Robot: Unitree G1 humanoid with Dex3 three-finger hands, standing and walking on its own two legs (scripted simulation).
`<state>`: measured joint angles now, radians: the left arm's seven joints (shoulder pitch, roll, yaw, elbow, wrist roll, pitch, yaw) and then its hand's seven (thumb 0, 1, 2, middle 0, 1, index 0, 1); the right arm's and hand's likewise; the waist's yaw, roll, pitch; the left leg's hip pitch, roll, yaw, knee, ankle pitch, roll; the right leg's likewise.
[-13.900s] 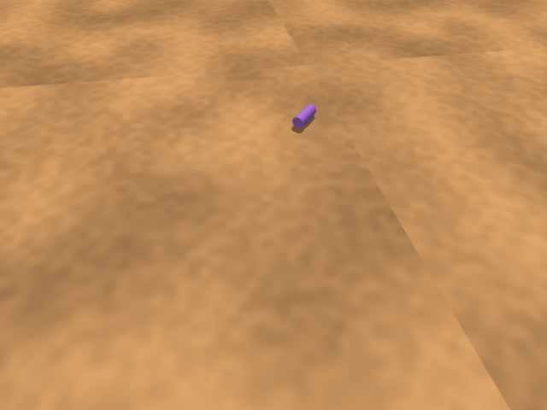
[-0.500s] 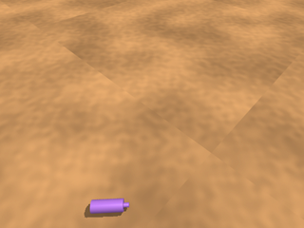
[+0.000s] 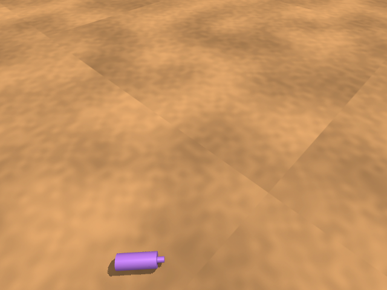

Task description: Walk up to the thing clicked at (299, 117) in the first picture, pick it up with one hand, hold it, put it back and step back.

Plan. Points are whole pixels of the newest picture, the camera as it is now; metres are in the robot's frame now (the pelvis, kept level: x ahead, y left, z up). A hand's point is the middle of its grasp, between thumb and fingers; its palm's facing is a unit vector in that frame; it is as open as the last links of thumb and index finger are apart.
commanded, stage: walk up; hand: left
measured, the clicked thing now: (140, 260) +0.43 +0.26 -0.74
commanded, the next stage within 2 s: stand in 0.36 s
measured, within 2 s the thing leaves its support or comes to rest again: neither
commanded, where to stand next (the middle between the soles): +0.04 +0.03 m, yaw +1 degrees
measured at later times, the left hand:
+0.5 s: hand out of the picture +0.07 +0.25 -0.15, palm faces -0.04 -0.93 -0.38, open 7.4 cm
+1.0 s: hand out of the picture +0.05 +0.23 -0.15, palm faces -0.04 -0.94 -0.34, open 7.4 cm
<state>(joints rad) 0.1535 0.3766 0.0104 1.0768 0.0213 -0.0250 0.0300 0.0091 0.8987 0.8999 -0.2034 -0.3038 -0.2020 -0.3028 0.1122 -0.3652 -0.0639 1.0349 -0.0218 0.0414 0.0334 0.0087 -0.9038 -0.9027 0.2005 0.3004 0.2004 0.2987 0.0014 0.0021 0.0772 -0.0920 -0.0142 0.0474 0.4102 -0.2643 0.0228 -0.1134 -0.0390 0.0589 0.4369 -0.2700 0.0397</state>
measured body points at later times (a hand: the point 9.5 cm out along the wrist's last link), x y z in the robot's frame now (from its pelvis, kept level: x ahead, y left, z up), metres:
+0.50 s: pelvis -0.01 -0.01 +0.00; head +0.00 -0.01 +0.45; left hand +0.07 +0.30 -0.12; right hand +0.07 -0.31 -0.13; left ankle -0.02 +0.11 -0.74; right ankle -0.02 -0.15 -0.74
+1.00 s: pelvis -0.02 -0.02 +0.01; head -0.01 -0.02 +0.46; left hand +0.05 +0.28 -0.13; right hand +0.04 -0.32 -0.13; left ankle -0.02 +0.11 -0.74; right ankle -0.02 -0.15 -0.74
